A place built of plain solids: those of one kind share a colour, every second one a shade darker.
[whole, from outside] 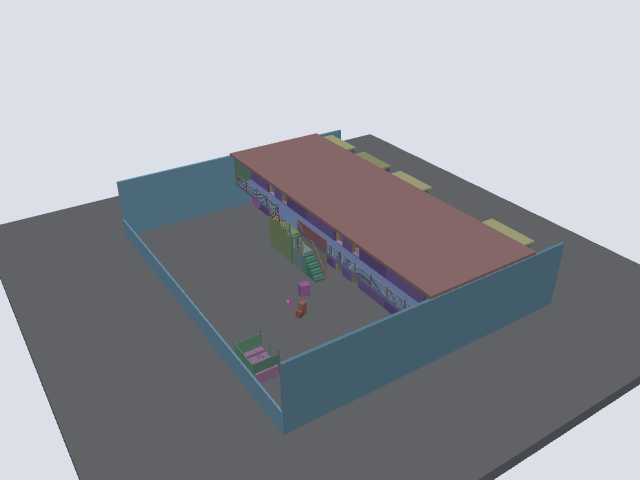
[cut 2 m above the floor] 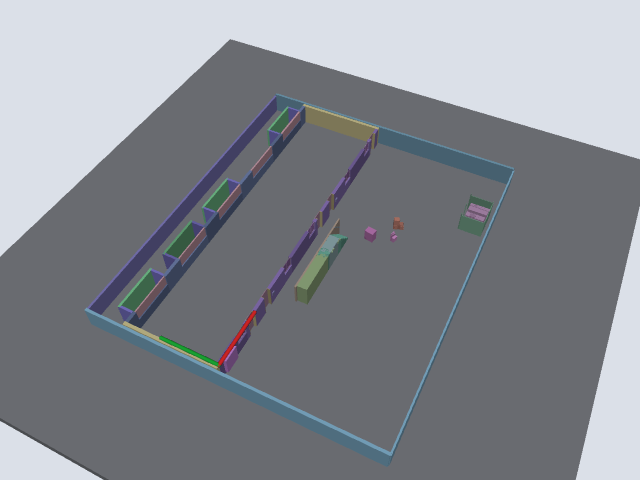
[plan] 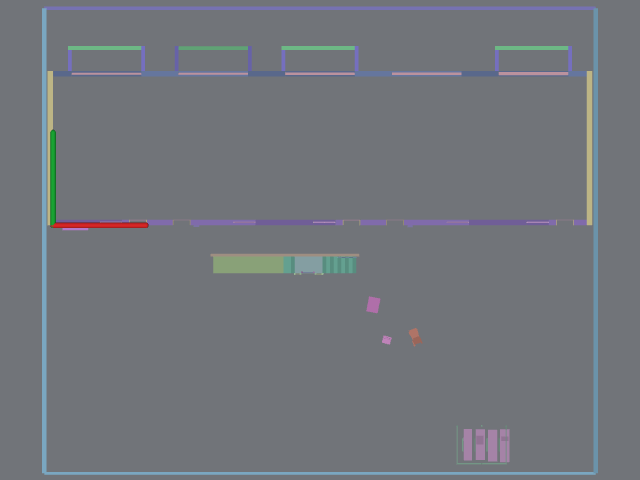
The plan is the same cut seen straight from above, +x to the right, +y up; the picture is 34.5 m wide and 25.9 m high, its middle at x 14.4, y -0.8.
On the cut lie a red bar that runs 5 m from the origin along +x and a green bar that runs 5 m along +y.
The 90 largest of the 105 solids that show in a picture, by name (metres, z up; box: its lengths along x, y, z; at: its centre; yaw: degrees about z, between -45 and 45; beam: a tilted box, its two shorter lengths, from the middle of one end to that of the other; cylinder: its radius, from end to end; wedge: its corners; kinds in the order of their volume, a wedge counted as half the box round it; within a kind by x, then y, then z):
{
 "roof_1": {"box": [29.8, 10.41, 0.25], "at": [14.4, 3.32, 5.79]},
 "site_fence_1": {"box": [0.24, 25.09, 5.72], "at": [-0.48, -0.84, 2.81]},
 "site_fence_2": {"box": [29.76, 0.15, 1.85], "at": [14.4, -13.39, 0.88]},
 "site_fence_3": {"box": [0.24, 25.09, 5.72], "at": [29.28, -0.84, 2.81]},
 "face_1": {"box": [2.51, 0.3, 2.63], "at": [1.25, 0.15, 1.27]},
 "face_2": {"box": [2.51, 0.3, 3.08], "at": [1.25, 0.15, 4.13]},
 "face_3": {"box": [1.2, 0.3, 1.1], "at": [3.11, 0.15, 0.5]},
 "face_4": {"box": [1.2, 0.3, 1.3], "at": [3.11, 0.15, 3.23]},
 "face_5": {"box": [0.4, 0.3, 2.63], "at": [3.91, 0.15, 1.27]},
 "face_6": {"box": [1.4, 0.3, 2.63], "at": [5.76, 0.15, 1.27]},
 "face_7": {"box": [1.4, 0.3, 3.08], "at": [5.76, 0.15, 4.13]},
 "face_8": {"box": [2.31, 0.3, 2.63], "at": [8.56, 0.15, 1.27]},
 "face_9": {"box": [2.31, 0.3, 3.08], "at": [8.56, 0.15, 4.13]},
 "face_10": {"box": [1.2, 0.3, 1.1], "at": [10.32, 0.15, 0.5]},
 "face_11": {"box": [1.2, 0.3, 1.3], "at": [10.32, 0.15, 3.23]},
 "face_12": {"box": [3.11, 0.3, 2.63], "at": [12.47, 0.15, 1.27]},
 "face_13": {"box": [3.11, 0.3, 3.08], "at": [12.47, 0.15, 4.13]},
 "face_14": {"box": [1.2, 0.3, 1.1], "at": [14.63, 0.15, 0.5]},
 "face_15": {"box": [1.2, 0.3, 1.3], "at": [14.63, 0.15, 3.23]},
 "face_16": {"box": [0.4, 0.3, 2.63], "at": [15.43, 0.15, 1.27]},
 "face_17": {"box": [1.4, 0.3, 2.63], "at": [17.28, 0.15, 1.27]},
 "face_18": {"box": [1.4, 0.3, 3.08], "at": [17.28, 0.15, 4.13]},
 "face_19": {"box": [2.31, 0.3, 2.63], "at": [20.08, 0.15, 1.27]},
 "face_20": {"box": [2.31, 0.3, 3.08], "at": [20.08, 0.15, 4.13]},
 "face_21": {"box": [1.2, 0.3, 1.1], "at": [21.84, 0.15, 0.5]},
 "face_22": {"box": [1.2, 0.3, 1.3], "at": [21.84, 0.15, 3.23]},
 "face_23": {"box": [3.11, 0.3, 2.63], "at": [23.99, 0.15, 1.27]},
 "face_24": {"box": [3.11, 0.3, 3.08], "at": [23.99, 0.15, 4.13]},
 "face_25": {"box": [1.2, 0.3, 1.1], "at": [26.15, 0.15, 0.5]},
 "face_26": {"box": [1.2, 0.3, 1.3], "at": [26.15, 0.15, 3.23]},
 "face_27": {"box": [0.4, 0.3, 2.63], "at": [26.95, 0.15, 1.27]},
 "face_28": {"box": [0.7, 0.3, 2.63], "at": [28.45, 0.15, 1.27]},
 "gable_1": {"box": [0.3, 8.32, 5.72], "at": [-0.15, 4.16, 2.81]},
 "gable_2": {"box": [0.3, 8.32, 5.72], "at": [28.95, 4.16, 2.81]},
 "bay_back_1": {"box": [4.16, 0.21, 5.72], "at": [2.88, 9.56, 2.81]},
 "bay_back_2": {"box": [4.16, 0.21, 5.72], "at": [8.64, 9.56, 2.81]},
 "bay_back_3": {"box": [4.16, 0.21, 5.72], "at": [14.4, 9.56, 2.81]},
 "bay_back_4": {"box": [4.16, 0.21, 5.72], "at": [25.92, 9.56, 2.81]},
 "back_1": {"box": [1.0, 0.3, 2.63], "at": [0.5, 8.17, 1.27]},
 "back_2": {"box": [3.76, 0.3, 1.05], "at": [2.88, 8.17, 0.47]},
 "back_3": {"box": [2.0, 0.3, 2.63], "at": [5.76, 8.17, 1.27]},
 "back_4": {"box": [3.76, 0.3, 1.05], "at": [8.64, 8.17, 0.47]},
 "back_5": {"box": [2.0, 0.3, 2.63], "at": [11.52, 8.17, 1.27]},
 "back_6": {"box": [3.76, 0.3, 1.05], "at": [14.4, 8.17, 0.47]},
 "back_7": {"box": [2.0, 0.3, 2.63], "at": [17.28, 8.17, 1.27]},
 "back_8": {"box": [3.76, 0.3, 1.05], "at": [20.16, 8.17, 0.47]},
 "back_9": {"box": [2.0, 0.3, 2.63], "at": [23.04, 8.17, 1.27]},
 "back_10": {"box": [3.76, 0.3, 1.05], "at": [25.92, 8.17, 0.47]},
 "back_11": {"box": [1.0, 0.3, 2.63], "at": [28.3, 8.17, 1.27]},
 "bay_side_1": {"box": [0.21, 1.34, 5.72], "at": [0.91, 8.99, 2.81]},
 "bay_side_2": {"box": [0.21, 1.34, 5.72], "at": [4.85, 8.99, 2.81]},
 "bay_side_3": {"box": [0.21, 1.34, 5.72], "at": [6.66, 8.99, 2.81]},
 "bay_side_4": {"box": [0.21, 1.34, 5.72], "at": [10.61, 8.99, 2.81]},
 "bay_side_5": {"box": [0.21, 1.34, 5.72], "at": [12.42, 8.99, 2.81]},
 "bay_side_6": {"box": [0.21, 1.34, 5.72], "at": [16.37, 8.99, 2.81]},
 "bay_side_7": {"box": [0.21, 1.34, 5.72], "at": [23.94, 8.99, 2.81]},
 "bay_side_8": {"box": [0.21, 1.34, 5.72], "at": [27.89, 8.99, 2.81]},
 "deck_1": {"box": [28.8, 1.69, 0.24], "at": [14.4, -0.85, 2.72]},
 "site_backwall_1": {"box": [29.76, 0.2, 1.85], "at": [14.4, 11.7, 0.88]},
 "head_1": {"box": [3.8, 0.9, 2.88], "at": [10.53, -2.14, 1.39]},
 "step_1": {"box": [0.61, 0.9, 2.48], "at": [12.54, -2.14, 1.19]},
 "step_2": {"box": [0.61, 0.9, 2.28], "at": [12.74, -2.14, 1.09]},
 "step_3": {"box": [0.5, 0.9, 1.87], "at": [14.49, -2.14, 0.89]},
 "step_4": {"box": [0.61, 0.9, 1.67], "at": [14.64, -2.14, 0.78]},
 "step_5": {"box": [0.61, 0.9, 1.47], "at": [14.85, -2.14, 0.68]},
 "step_6": {"box": [0.61, 0.9, 1.26], "at": [15.05, -2.14, 0.58]},
 "step_7": {"box": [0.61, 0.9, 1.06], "at": [15.25, -2.14, 0.48]},
 "step_8": {"box": [0.61, 0.9, 0.86], "at": [15.45, -2.14, 0.38]},
 "step_9": {"box": [0.61, 0.9, 0.66], "at": [15.65, -2.14, 0.28]},
 "step_10": {"box": [0.61, 0.9, 0.45], "at": [15.86, -2.14, 0.18]},
 "bay_roof_1": {"box": [4.36, 1.49, 0.2], "at": [2.88, 9.02, 5.77]},
 "bay_roof_2": {"box": [4.36, 1.49, 0.2], "at": [8.64, 9.02, 5.77]},
 "bay_roof_3": {"box": [4.36, 1.49, 0.2], "at": [14.4, 9.02, 5.77]},
 "bay_roof_4": {"box": [4.36, 1.49, 0.2], "at": [25.92, 9.02, 5.77]},
 "floor_1": {"box": [1.9, 0.9, 2.07], "at": [13.59, -2.14, 0.99]},
 "bike_shelter_bike_1": {"box": [0.46, 1.71, 0.98], "at": [22.38, -11.85, 0.44]},
 "bike_shelter_bike_2": {"box": [0.5, 1.65, 0.95], "at": [23.05, -11.84, 0.42]},
 "bike_shelter_bike_3": {"box": [0.5, 1.72, 1.08], "at": [23.71, -11.89, 0.49]},
 "bike_shelter_bike_4": {"box": [0.52, 1.78, 0.99], "at": [24.37, -11.9, 0.44]},
 "spine_1": {"box": [8.03, 0.15, 2.65], "at": [12.5, -1.62, 1.28]},
 "glazing_1": {"box": [3.76, 0.11, 1.1], "at": [2.88, 8.17, 1.55]},
 "glazing_2": {"box": [3.76, 0.11, 1.1], "at": [8.64, 8.17, 1.55]},
 "glazing_3": {"box": [3.76, 0.15, 1.1], "at": [14.4, 8.17, 1.55]},
 "glazing_4": {"box": [3.76, 0.14, 1.1], "at": [20.16, 8.17, 1.55]},
 "glazing_5": {"box": [3.76, 0.17, 1.1], "at": [25.92, 8.17, 1.55]},
 "deck_guard_stair_1": {"box": [4.44, 0.15, 1.15], "at": [14.29, -1.62, 3.36]},
 "deck_end_1": {"box": [0.15, 1.69, 2.87], "at": [0.07, -0.85, 4.22]},
 "hung_more_letter_boxes_letters_1": {"box": [1.4, 0.27, 1.63], "at": [1.2, -0.13, 1.14]},
 "foot_bin_1": {"box": [0.62, 0.82, 1.09], "at": [17.28, -4.3, 0.5], "yaw": -10.9},
 "bike_shelter_1": {"box": [2.58, 0.05, 1.83], "at": [23.12, -12.87, 0.86]}
}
